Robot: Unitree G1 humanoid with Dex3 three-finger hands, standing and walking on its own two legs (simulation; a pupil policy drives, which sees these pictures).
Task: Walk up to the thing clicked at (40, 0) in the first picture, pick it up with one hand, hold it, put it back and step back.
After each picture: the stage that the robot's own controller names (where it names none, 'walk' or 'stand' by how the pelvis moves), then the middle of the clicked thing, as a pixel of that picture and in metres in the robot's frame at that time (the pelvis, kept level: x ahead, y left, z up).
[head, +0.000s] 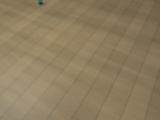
stand; (40, 1) +2.26 +0.74 -0.72
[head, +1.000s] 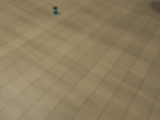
walk; (55, 10) +2.17 +0.41 -0.70
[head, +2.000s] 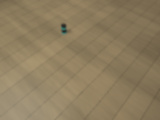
walk; (63, 28) +1.52 +0.28 -0.71
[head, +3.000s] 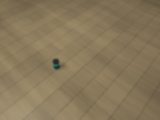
walk; (56, 64) +1.01 +0.29 -0.72
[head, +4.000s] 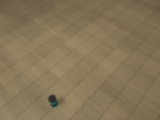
walk; (53, 101) +0.60 +0.30 -0.70
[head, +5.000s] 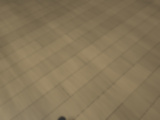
walk; out of the picture +0.40 +0.23 -0.70
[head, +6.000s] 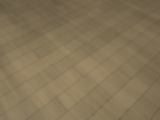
stand; out of the picture +0.34 +0.21 -0.72
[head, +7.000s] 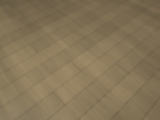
stand; out of the picture +0.35 +0.21 -0.72
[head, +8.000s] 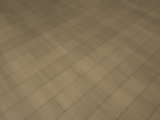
stand; out of the picture +0.33 +0.23 -0.73
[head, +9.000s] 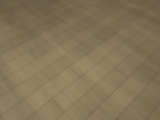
stand; out of the picture +0.32 +0.23 -0.73
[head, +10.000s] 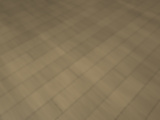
go down; out of the picture +0.32 +0.23 -0.73
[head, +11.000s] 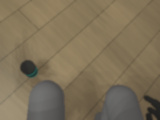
go down; (29, 69) +0.39 +0.26 -0.36
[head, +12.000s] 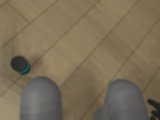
go down; (21, 66) +0.39 +0.28 -0.31
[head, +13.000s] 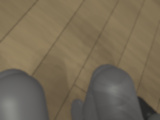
close in; out of the picture +0.37 +0.31 -0.22
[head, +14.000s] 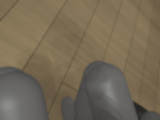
close; out of the picture +0.37 +0.31 -0.22
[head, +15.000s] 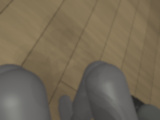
lift; out of the picture +0.35 +0.31 -0.22
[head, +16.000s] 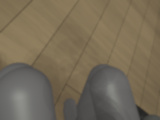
lift; out of the picture +0.33 +0.29 -0.20
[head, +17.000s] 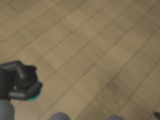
lift; (28, 84) +0.32 +0.20 +0.00
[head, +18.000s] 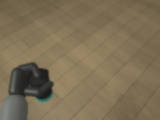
hold; (41, 85) +0.33 +0.17 +0.01
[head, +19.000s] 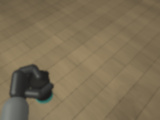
hold; (41, 87) +0.33 +0.17 +0.00
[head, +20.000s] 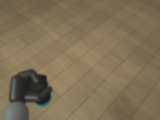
crouch; (40, 91) +0.33 +0.18 -0.03
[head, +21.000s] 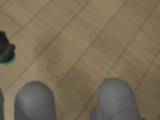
lower; (1, 49) +0.43 +0.26 -0.10
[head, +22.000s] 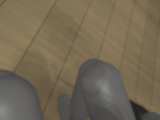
lower; out of the picture +0.39 +0.32 -0.22
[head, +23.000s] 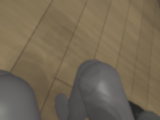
lower; out of the picture +0.39 +0.32 -0.22
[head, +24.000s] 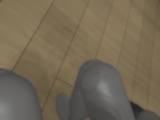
lower; out of the picture +0.38 +0.32 -0.22
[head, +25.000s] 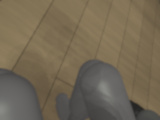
lower; out of the picture +0.38 +0.32 -0.22
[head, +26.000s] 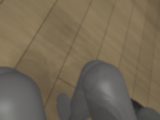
open; out of the picture +0.36 +0.31 -0.22
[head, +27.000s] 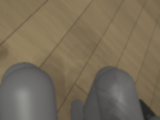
stand; out of the picture +0.38 +0.29 -0.23
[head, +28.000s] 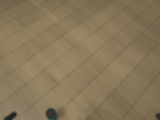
stand; (51, 115) +0.36 +0.21 -0.60
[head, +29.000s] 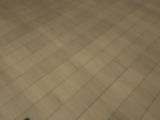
stand; out of the picture +0.35 +0.22 -0.67
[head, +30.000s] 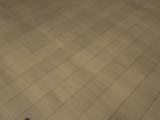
stand; out of the picture +0.34 +0.21 -0.67
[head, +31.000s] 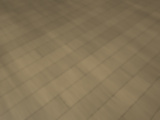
stand; out of the picture +0.35 +0.19 -0.72
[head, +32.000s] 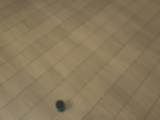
walk; (60, 106) +0.43 +0.17 -0.70
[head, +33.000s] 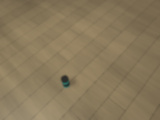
walk; (65, 81) +0.70 +0.25 -0.70
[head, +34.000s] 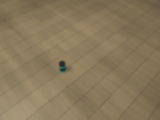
stand; (62, 66) +0.98 +0.23 -0.71
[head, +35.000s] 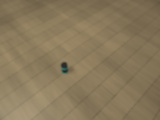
stand; (64, 68) +0.96 +0.23 -0.73
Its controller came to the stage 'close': yes
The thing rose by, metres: 0.71
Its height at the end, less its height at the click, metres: +0.00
